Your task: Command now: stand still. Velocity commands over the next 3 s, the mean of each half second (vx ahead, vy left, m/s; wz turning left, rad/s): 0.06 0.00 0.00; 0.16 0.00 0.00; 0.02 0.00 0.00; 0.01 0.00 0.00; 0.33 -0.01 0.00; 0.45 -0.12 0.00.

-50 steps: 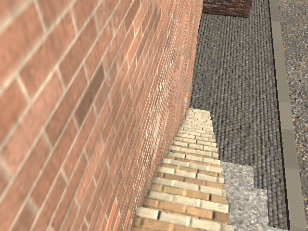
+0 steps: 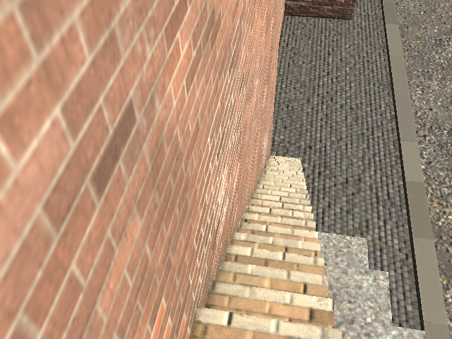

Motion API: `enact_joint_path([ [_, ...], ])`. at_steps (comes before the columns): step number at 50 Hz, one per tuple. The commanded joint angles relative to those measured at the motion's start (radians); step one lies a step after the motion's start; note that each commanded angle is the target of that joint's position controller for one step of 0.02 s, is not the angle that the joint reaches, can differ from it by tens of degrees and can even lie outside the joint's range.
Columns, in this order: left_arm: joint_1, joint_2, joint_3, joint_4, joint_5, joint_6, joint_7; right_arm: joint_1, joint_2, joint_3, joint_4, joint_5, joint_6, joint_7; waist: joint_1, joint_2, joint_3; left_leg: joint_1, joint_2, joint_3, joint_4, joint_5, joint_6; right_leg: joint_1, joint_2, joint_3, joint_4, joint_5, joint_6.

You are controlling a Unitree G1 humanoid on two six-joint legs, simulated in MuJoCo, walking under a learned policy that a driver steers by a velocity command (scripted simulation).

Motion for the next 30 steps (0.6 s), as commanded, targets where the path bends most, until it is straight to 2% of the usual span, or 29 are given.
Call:
enact_joint_path([
  [1,0.090,0.076,0.008,0.006,0.004,0.008,-0.015,0.068,-0.079,-0.012,-0.019,-0.008,0.023,0.009,-0.012,-0.050,0.012,0.082,-0.028,0.021,-0.110,0.283,0.011,-0.021,-0.019,0.040,-0.189,0.237,0.011],
  [4,0.084,0.075,0.008,0.008,0.000,0.015,-0.015,0.074,-0.075,-0.011,-0.011,-0.010,0.033,0.012,-0.017,-0.050,0.040,0.085,-0.032,0.018,-0.163,0.218,0.013,-0.027,-0.019,0.048,-0.238,0.140,0.006],
  [5,0.083,0.086,0.013,0.000,-0.007,0.018,-0.013,0.078,-0.082,-0.012,-0.005,-0.014,0.032,0.007,-0.015,-0.049,0.044,0.085,-0.034,0.015,-0.179,0.212,0.016,-0.016,-0.010,0.041,-0.248,0.152,0.009],
  [6,0.113,0.099,0.018,0.014,-0.001,0.021,-0.013,0.091,-0.093,-0.016,0.004,-0.011,0.030,0.007,-0.006,-0.043,0.052,0.071,-0.040,0.016,-0.205,0.167,0.018,0.003,-0.004,0.030,-0.257,0.138,0.011],
  [10,0.133,0.083,0.012,0.022,0.002,0.029,-0.011,0.091,-0.079,-0.015,0.016,-0.013,0.032,0.006,-0.005,-0.042,0.061,0.081,-0.042,0.016,-0.249,0.143,0.018,0.031,0.002,0.026,-0.287,0.144,0.017],
  [11,0.152,0.086,0.012,0.024,0.002,0.026,-0.013,0.115,-0.059,-0.006,0.025,-0.013,0.034,0.005,-0.002,-0.038,0.067,0.075,-0.038,0.016,-0.256,0.142,0.016,0.040,0.003,0.027,-0.299,0.152,0.018],
  [15,0.173,0.074,0.010,0.027,0.005,0.031,-0.017,0.140,-0.074,-0.006,0.039,-0.016,0.043,0.002,-0.002,-0.031,0.071,0.084,-0.039,0.017,-0.284,0.129,0.011,0.057,0.010,0.023,-0.319,0.155,0.020],
  [22,0.215,0.055,0.010,0.036,0.007,0.039,-0.014,0.172,-0.065,-0.002,0.054,-0.020,0.049,0.000,-0.001,-0.027,0.092,0.089,-0.038,0.014,-0.318,0.115,0.004,0.060,0.015,0.018,-0.335,0.160,0.023],
  [23,0.130,0.188,0.059,-0.040,0.046,0.018,0.018,0.166,-0.227,-0.059,0.004,-0.063,0.027,-0.051,-0.021,0.008,0.015,0.059,0.023,-0.088,-0.286,-0.342,0.098,-0.004,0.000,0.046,-0.164,-0.240,-0.024],
  [24,0.153,0.139,0.056,-0.052,0.069,0.007,0.053,0.133,-0.209,-0.061,-0.002,-0.095,-0.011,-0.096,-0.021,0.116,0.052,-0.018,0.169,-0.268,-0.408,-0.340,0.192,-0.053,0.034,-0.016,0.144,-0.068,0.024],
  [25,0.117,0.070,0.038,-0.079,0.072,0.008,0.083,0.193,-0.177,-0.060,0.001,-0.112,-0.047,-0.124,-0.067,0.189,0.098,-0.018,0.321,-0.428,-0.500,-0.293,0.312,-0.197,0.007,0.069,0.450,-0.038,0.030],
  [26,0.054,0.066,0.046,-0.124,0.071,0.005,0.110,0.252,-0.103,-0.041,-0.002,-0.081,-0.096,-0.130,-0.086,0.121,0.059,0.081,0.321,-0.472,-0.516,-0.316,0.341,-0.350,-0.006,0.132,0.562,-0.092,0.028],
  [27,0.100,0.072,0.049,-0.142,0.039,0.001,0.126,0.224,-0.082,-0.045,0.008,-0.049,-0.125,-0.127,-0.037,0.070,0.072,0.154,0.320,-0.460,-0.520,-0.288,0.309,-0.405,-0.061,0.154,0.436,-0.091,0.035],
  [28,0.116,0.032,0.030,-0.151,0.031,-0.002,0.129,0.108,-0.074,-0.044,-0.022,-0.020,-0.127,-0.129,-0.004,0.017,0.083,0.111,0.244,-0.341,-0.488,-0.233,0.244,-0.296,-0.093,0.095,0.228,-0.092,0.056],
  [29,0.153,-0.015,0.011,-0.129,0.028,-0.001,0.117,0.032,-0.075,-0.038,-0.035,0.003,-0.112,-0.123,0.030,-0.009,0.071,0.007,0.161,-0.211,-0.433,-0.183,0.176,-0.103,-0.067,0.028,0.048,-0.130,0.083],
  [30,0.210,-0.044,0.008,-0.102,0.016,-0.011,0.092,-0.012,-0.047,-0.018,-0.023,0.006,-0.082,-0.103,0.082,-0.050,0.077,-0.149,0.120,-0.113,-0.318,-0.192,0.127,0.105,-0.037,-0.046,-0.061,0.068,0.110],
])
Next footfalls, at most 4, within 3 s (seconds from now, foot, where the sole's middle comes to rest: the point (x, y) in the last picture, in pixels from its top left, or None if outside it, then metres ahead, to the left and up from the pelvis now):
2.54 right None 0.21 -0.15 -0.96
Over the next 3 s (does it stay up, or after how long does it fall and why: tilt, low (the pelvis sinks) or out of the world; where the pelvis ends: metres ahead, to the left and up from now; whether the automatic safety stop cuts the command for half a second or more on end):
stays up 0.29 -0.12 -0.23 its command is cut before an obstacle after 2.5 s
